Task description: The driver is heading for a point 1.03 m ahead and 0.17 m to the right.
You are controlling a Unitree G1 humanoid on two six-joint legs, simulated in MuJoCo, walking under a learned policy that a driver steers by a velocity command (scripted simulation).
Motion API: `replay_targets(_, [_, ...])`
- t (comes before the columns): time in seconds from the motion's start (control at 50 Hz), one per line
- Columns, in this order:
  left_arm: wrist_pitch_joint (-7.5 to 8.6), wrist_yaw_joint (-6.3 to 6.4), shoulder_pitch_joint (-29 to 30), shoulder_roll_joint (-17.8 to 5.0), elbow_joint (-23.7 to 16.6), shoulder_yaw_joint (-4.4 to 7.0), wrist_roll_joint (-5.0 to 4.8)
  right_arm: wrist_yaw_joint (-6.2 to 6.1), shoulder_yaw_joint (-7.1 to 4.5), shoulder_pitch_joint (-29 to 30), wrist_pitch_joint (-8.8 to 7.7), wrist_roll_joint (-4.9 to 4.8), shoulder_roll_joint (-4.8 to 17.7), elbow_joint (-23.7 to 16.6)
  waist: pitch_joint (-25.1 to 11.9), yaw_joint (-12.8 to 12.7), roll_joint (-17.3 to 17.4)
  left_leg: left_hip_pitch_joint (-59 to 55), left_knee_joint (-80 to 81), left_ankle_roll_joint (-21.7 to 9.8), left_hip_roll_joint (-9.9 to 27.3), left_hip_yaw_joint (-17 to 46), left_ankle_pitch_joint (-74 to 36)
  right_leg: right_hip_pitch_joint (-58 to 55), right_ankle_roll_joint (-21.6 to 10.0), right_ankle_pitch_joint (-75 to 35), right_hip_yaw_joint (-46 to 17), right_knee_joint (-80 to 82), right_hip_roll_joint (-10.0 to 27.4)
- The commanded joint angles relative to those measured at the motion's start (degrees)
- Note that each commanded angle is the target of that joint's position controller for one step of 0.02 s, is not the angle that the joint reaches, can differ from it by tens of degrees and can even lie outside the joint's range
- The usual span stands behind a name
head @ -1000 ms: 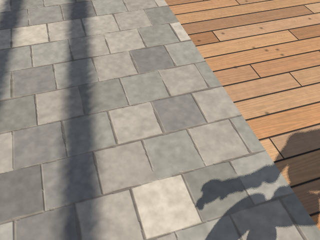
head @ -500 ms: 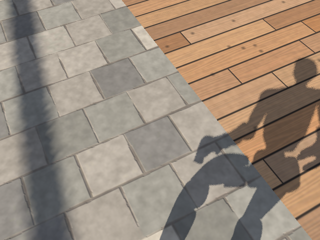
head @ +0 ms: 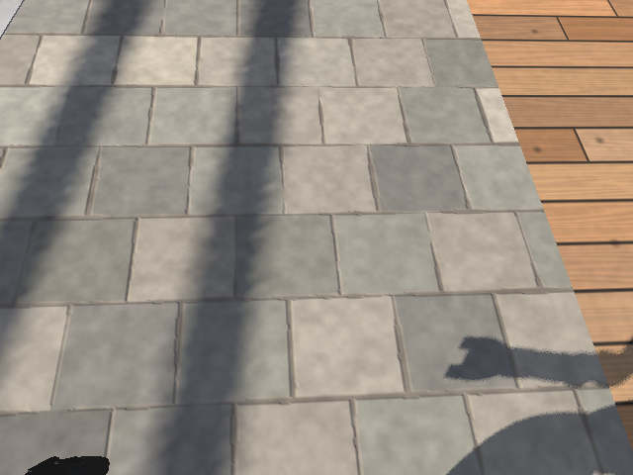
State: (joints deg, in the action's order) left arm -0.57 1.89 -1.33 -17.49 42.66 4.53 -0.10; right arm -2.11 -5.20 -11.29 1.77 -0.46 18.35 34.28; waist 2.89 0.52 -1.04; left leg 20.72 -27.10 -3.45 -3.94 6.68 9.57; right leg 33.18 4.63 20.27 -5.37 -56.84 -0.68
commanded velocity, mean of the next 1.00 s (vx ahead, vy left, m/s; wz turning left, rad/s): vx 0.65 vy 0.00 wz -0.16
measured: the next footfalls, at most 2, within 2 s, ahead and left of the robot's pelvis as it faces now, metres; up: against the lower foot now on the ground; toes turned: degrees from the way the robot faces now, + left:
right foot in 0.24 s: +0.07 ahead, -0.15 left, +0.00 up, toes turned +7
left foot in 0.66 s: +0.41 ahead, +0.13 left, +0.00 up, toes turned +3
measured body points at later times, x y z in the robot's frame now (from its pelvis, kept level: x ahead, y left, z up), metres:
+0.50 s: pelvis +0.15 -0.03 +0.00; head +0.17 -0.06 +0.45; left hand +0.04 +0.22 -0.11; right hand +0.37 -0.25 -0.10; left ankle +0.24 +0.13 -0.67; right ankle +0.03 -0.15 -0.74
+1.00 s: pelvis +0.52 +0.01 -0.02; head +0.55 -0.01 +0.43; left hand +0.79 +0.21 -0.09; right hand +0.44 -0.26 -0.15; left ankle +0.37 +0.13 -0.74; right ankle +0.70 -0.13 -0.68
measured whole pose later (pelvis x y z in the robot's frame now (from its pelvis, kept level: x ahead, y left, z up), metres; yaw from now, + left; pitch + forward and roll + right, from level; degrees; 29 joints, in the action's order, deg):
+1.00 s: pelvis +0.52 +0.01 -0.02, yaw -13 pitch +1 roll +2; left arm 1.8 -4.4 -2.5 -17.5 39.9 3.3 -0.7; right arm -1.2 -3.2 -25.1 -5.2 0.3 15.9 50.2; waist 2.8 2.8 -1.5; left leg -8.0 -15.6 1.1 -0.5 -16.3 23.3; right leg 44.2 -4.6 -2.7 5.6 -47.9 3.8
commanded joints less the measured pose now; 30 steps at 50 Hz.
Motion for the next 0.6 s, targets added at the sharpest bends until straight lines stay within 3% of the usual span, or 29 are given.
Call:
replay_targets(0.02, [0.13, 0.07, -1.1, -3.0, -2.3, 0.46, -0.19, -0.79, -1.94, 0.2, -0.16, 0.61, 8.0, -4.3, -12.5, 0.2, 9.1, -11.4, 3.8, -8.5, 13.3, 11.9, -20.7, -1.9, 1.0, -2.0, 0.9, 4.0, 0.4])
replay_targets(0.08, [0.18, -0.19, -1.5, -3.8, -2.3, 0.59, -0.25, -0.33, -1.32, 1.8, 0.24, 1.26, 7.5, -4.8, -10.7, 0.9, 10.1, -8.4, 3.9, -8.8, 13.5, 13.9, -15.5, -5.0, 0.5, -1.2, 1.3, 7.5, 1.1])
replay_targets(0.12, [1.02, -1.18, -2.7, -3.9, -2.4, 0.43, -0.62, 0.29, -0.89, 0.2, 0.09, 0.6, 6.9, -4.2, -11.3, 2.0, 10.8, -7.2, 7.3, -9.0, 12.7, 16.7, 13.8, -7.5, -0.8, -0.6, 3.1, 11.7, 1.1])
replay_targets(0.16, [2.55, -2.38, -3.3, -4.2, -2.5, 0.51, -1.17, 1.05, -0.55, -0.8, -0.64, 0.57, 7.6, -3.1, -7.4, 2.0, 13.4, -3.5, 10.2, -9.4, 13.6, 20.9, 30.1, -10.0, -2.7, 3.3, 4.9, 15.4, 0.5])
replay_targets(0.18, [3.47, -2.77, -4.2, -4.1, -2.2, 0.58, -1.46, 1.27, -0.38, -0.4, -1.12, 0.51, 7.5, -3.0, -5.3, 1.2, 12.9, -1.5, 10.3, -9.3, 13.5, 21.5, 32.4, -12.1, -4.2, 3.4, 5.5, 18.8, 0.4])
replay_targets(0.22, [5.28, -3.07, -11.3, -3.4, 0.6, 0.83, -1.34, 1.31, 0.27, 1.8, -1.86, -0.15, 6.0, -3.2, -3.4, -3.1, 10.1, 4.0, 7.3, -7.5, 11.2, 19.4, 32.9, -22.2, -7.2, -2.4, 6.6, 29.7, 1.0])
replay_targets(0.24, [5.98, -2.98, -18.5, -4.3, 3.2, 1.18, -0.74, 1.13, 0.94, 4.3, -2.29, -0.38, 3.5, -4.1, -3.3, -5.9, 6.1, 10.2, -1.6, -5.0, 8.0, 15.1, 29.7, -29.6, -8.8, 0.6, 1.0, 33.2, 4.8])
replay_targets(0.26, [6.53, -2.83, -26.3, -6.7, 5.1, 1.36, 0.14, 1.28, 2.35, 5.3, -3.07, -0.66, -1.9, -4.9, -5.0, -7.0, -5.2, 18.7, -24.1, -0.6, 1.0, 3.7, 23.6, -36.9, -11.8, 13.0, -14.4, 39.1, 15.9])
replay_targets(0.28, [7.25, -3.71, -26.0, -11.4, 4.5, 2.44, 1.25, 1.52, 1.78, 7.1, -4.65, -2.54, 0.8, -8.5, 2.1, -5.7, -13.0, 36.3, -31.2, -0.3, -0.9, 1.6, 22.8, -36.9, -19.9, 32.3, -38.1, 47.8, 23.4])
replay_targets(0.3, [7.63, -3.42, -23.3, -9.6, 3.3, 2.15, 0.66, 1.71, 1.17, 8.3, -6.02, -3.35, 3.5, -7.7, 6.3, -5.6, -8.7, 41.5, -36.8, -0.5, 3.1, 3.8, 17.0, -36.0, -20.9, 33.7, -38.4, 48.7, 24.4])
replay_targets(0.32, [5.61, -3.48, -21.5, -8.5, 3.3, 1.74, 3.26, 3.06, 0.72, 11.3, -4.98, 4.46, 4.8, -6.6, 7.1, -5.8, -4.2, 40.3, -35.7, -0.2, 3.0, 2.7, 9.4, -33.3, -16.8, 31.0, -31.4, 49.8, 20.5])
replay_targets(0.34, [5.12, -3.34, -20.8, -7.5, 2.9, 1.46, 2.9, 4.0, 0.56, 9.0, -4.5, 5.09, 4.2, -5.7, 5.8, -4.3, -4.6, 36.8, -34.9, 0.8, 3.7, 1.3, 5.5, -32.4, -14.4, 24.1, -24.6, 49.6, 17.2])
replay_targets(0.38, [5.52, -2.94, -21.4, -5.5, 3.6, 0.62, 1.51, 5.68, 0.79, 7.1, -3.64, 4.75, 3.2, -4.4, 3.2, -3.7, -7.1, 30.4, -34.8, 2.4, 5.3, -2.8, 0.5, -29.6, -13.5, 15.3, -15.9, 51.6, 12.6])
replay_targets(0.42, [5.93, -3.13, -23.5, -4.2, 4.6, 0.27, 1.01, 6.19, 1.3, 8.6, -3.17, 3.43, 2.1, -4.4, 2.9, -4.0, -6.9, 28.5, -32.7, 3.1, 6.2, -5.7, -2.2, -29.5, -13.9, 8.0, -11.3, 53.0, 11.1])
replay_targets(0.46, [5.93, -3.15, -26.1, -4.0, 5.6, 0.26, 0.85, 6.38, 1.89, 12.0, -3.03, 2.92, 1.1, -4.8, 3.6, -5.2, -5.8, 27.2, -26.3, 3.3, 6.3, -8.2, -4.2, -30.8, -13.8, 1.6, -7.4, 54.0, 10.2])
replay_targets(0.54, [5.93, -2.61, -30.8, -4.3, 7.9, 0.01, 1.05, 6.67, 2.87, 19.6, -3.47, 2.36, -0.5, -6.5, 5.1, -8.0, -6.6, 20.5, -13.2, 2.2, 5.7, -11.3, -5.2, -33.2, -14.5, -12.1, -5.3, 55.0, 11.9])
replay_targets(0.58, [5.78, -2.07, -30.6, -6.1, 8.7, 0.22, 1.04, 6.15, 2.8, 19.2, -3.79, 2.55, 0.4, -6.5, 4.5, -6.5, -7.0, 15.9, -9.1, 1.1, 4.4, -11.5, -1.4, -35.7, -14.7, -24.6, -5.0, 52.0, 13.4])
replay_targets(0.6, [5.7, -1.85, -29.4, -7.0, 8.8, 0.3, 0.94, 5.58, 2.6, 16.5, -3.98, 2.66, 0.9, -5.8, 3.1, -4.4, -7.2, 9.9, -7.1, 0.3, 2.8, -11.9, 1.6, -35.2, -14.2, -36.0, -3.8, 48.2, 13.5])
